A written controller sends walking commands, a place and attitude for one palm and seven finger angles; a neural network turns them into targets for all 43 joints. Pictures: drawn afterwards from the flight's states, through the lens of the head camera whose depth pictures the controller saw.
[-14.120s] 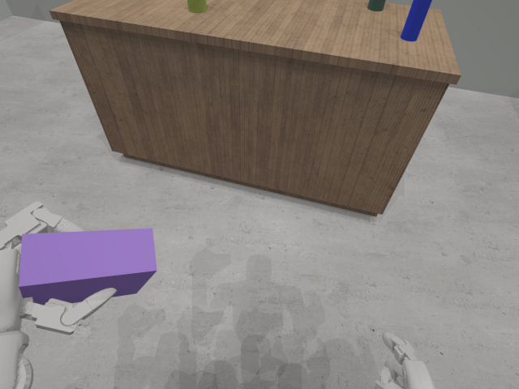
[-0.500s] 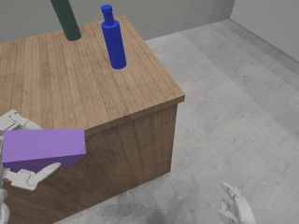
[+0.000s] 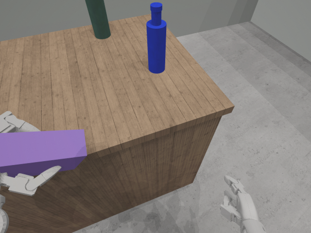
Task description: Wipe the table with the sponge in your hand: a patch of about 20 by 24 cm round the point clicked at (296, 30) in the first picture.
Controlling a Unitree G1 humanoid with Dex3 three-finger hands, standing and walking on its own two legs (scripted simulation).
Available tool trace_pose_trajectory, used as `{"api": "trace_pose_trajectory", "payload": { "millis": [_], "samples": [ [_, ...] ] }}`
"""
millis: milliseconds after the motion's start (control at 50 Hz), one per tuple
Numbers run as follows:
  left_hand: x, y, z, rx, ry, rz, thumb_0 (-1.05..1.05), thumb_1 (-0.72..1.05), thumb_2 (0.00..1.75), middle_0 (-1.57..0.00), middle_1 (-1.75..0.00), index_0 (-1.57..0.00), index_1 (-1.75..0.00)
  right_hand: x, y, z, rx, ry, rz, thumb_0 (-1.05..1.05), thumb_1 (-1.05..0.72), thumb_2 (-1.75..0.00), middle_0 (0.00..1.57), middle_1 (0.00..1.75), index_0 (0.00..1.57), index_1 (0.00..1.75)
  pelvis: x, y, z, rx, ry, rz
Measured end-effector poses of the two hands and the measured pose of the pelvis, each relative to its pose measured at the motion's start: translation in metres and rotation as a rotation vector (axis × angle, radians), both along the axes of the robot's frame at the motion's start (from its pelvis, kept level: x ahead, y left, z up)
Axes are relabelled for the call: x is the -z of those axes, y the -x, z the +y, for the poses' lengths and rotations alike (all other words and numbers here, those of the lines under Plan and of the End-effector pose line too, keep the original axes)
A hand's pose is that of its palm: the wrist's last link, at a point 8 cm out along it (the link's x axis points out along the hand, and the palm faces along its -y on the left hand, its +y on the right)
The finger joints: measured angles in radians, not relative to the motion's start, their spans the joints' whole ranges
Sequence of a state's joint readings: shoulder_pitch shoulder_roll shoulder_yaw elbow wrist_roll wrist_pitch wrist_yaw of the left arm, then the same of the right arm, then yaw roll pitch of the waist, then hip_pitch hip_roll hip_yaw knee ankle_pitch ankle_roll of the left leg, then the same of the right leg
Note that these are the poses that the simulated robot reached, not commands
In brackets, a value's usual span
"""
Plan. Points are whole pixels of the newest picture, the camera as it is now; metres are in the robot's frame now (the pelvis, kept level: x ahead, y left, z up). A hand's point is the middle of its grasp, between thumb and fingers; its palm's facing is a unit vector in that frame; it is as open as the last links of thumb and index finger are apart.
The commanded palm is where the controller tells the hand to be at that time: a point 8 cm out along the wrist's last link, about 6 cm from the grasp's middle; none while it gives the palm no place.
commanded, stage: shuffle to correct the standing spot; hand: left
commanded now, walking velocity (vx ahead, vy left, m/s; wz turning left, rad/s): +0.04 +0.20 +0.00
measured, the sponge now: (56, 153) +0.24 +0.21 +0.15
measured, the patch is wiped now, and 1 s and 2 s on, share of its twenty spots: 0.00 0.00 0.00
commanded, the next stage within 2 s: come to a stop and stand still in 0.36 s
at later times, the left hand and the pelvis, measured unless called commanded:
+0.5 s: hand out of the picture +0.21 +0.33 +0.18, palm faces +0.39 -0.80 -0.46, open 9.5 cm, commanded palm +0.16 +0.37 +0.19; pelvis +0.00 +0.09 +0.02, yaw -1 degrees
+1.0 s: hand out of the picture +0.22 +0.38 +0.19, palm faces +0.36 -0.80 -0.48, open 9.5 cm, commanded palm +0.15 +0.41 +0.19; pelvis -0.01 +0.13 +0.02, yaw +0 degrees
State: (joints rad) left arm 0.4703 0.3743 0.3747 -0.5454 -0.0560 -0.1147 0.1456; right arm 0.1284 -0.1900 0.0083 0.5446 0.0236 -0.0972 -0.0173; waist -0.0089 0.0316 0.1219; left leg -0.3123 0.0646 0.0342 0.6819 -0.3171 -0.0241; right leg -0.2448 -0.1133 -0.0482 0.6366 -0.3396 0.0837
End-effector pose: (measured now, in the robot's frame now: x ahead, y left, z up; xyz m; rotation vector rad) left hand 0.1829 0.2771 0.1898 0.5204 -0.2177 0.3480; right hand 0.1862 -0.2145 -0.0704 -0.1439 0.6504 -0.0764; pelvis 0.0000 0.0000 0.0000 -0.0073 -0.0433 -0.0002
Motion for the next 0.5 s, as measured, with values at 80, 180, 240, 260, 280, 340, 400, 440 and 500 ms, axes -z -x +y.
{"api": "trace_pose_trajectory", "payload": {
  "millis": [80, 180, 240, 260, 280, 340, 400, 440, 500],
  "samples": [
    [-0.008, 0.007, 0.015, 0.035, 0.008, -0.061, -0.01, -0.44, 1.01, -0.81, -1.35, -0.81, -1.34, 0.000, -0.003, 0.025, -0.038, 0.024, 0.037, 0.02, -0.91, -0.90, 0.20, 0.30, 0.20, 0.30, 0.001, 0.000, 0.021, -0.003, -0.005, 0.007],
    [-0.010, 0.009, 0.044, 0.001, -0.007, -0.035, -0.01, -0.44, 1.01, -0.81, -1.35, -0.81, -1.34, -0.006, 0.001, 0.045, -0.024, 0.017, 0.027, 0.02, -0.91, -0.90, 0.20, 0.30, 0.20, 0.30, -0.005, 0.004, 0.040, 0.010, -0.012, 0.006],
    [-0.010, 0.010, 0.054, -0.033, 0.000, -0.007, -0.01, -0.44, 1.01, -0.81, -1.35, -0.81, -1.34, -0.008, 0.005, 0.052, -0.021, -0.001, 0.011, 0.02, -0.91, -0.90, 0.20, 0.30, 0.20, 0.30, -0.008, 0.005, 0.047, 0.008, -0.017, 0.014],
    [-0.009, 0.010, 0.055, -0.038, 0.001, 0.002, -0.01, -0.44, 1.01, -0.81, -1.35, -0.81, -1.34, -0.007, 0.007, 0.053, -0.022, -0.003, 0.007, 0.02, -0.90, -0.90, 0.20, 0.30, 0.20, 0.30, -0.008, 0.005, 0.049, 0.007, -0.023, 0.016],
    [-0.009, 0.011, 0.055, -0.039, -0.003, 0.008, -0.01, -0.44, 1.01, -0.81, -1.35, -0.81, -1.34, -0.005, 0.008, 0.053, -0.023, -0.002, 0.004, 0.02, -0.90, -0.90, 0.20, 0.30, 0.20, 0.30, -0.006, 0.005, 0.050, 0.005, -0.031, 0.018],
    [-0.008, 0.014, 0.056, -0.031, 0.002, 0.028, -0.01, -0.44, 1.01, -0.81, -1.35, -0.81, -1.34, 0.003, 0.011, 0.053, -0.023, 0.014, 0.024, 0.01, -0.90, -0.90, 0.20, 0.30, 0.20, 0.30, -0.006, 0.006, 0.060, -0.013, 0.001, 0.017],
    [-0.011, 0.016, 0.061, -0.011, 0.015, 0.027, -0.01, -0.44, 1.01, -0.81, -1.35, -0.81, -1.34, 0.006, 0.018, 0.053, -0.008, 0.024, 0.077, 0.02, -0.91, -0.90, 0.20, 0.30, 0.20, 0.30, -0.010, 0.006, 0.071, -0.004, -0.011, 0.025],
    [-0.012, 0.015, 0.070, -0.009, 0.012, 0.026, -0.01, -0.44, 1.01, -0.81, -1.35, -0.81, -1.34, 0.004, 0.025, 0.054, 0.009, 0.037, 0.109, 0.02, -0.91, -0.90, 0.20, 0.30, 0.20, 0.30, -0.014, 0.005, 0.078, 0.005, -0.028, 0.031],
    [-0.011, 0.010, 0.090, -0.019, -0.002, 0.018, -0.01, -0.44, 1.01, -0.81, -1.35, -0.81, -1.34, 0.001, 0.032, 0.056, 0.042, 0.064, 0.133, 0.02, -0.91, -0.90, 0.20, 0.30, 0.20, 0.30, -0.016, 0.003, 0.090, 0.009, -0.046, 0.031]
  ]
}}
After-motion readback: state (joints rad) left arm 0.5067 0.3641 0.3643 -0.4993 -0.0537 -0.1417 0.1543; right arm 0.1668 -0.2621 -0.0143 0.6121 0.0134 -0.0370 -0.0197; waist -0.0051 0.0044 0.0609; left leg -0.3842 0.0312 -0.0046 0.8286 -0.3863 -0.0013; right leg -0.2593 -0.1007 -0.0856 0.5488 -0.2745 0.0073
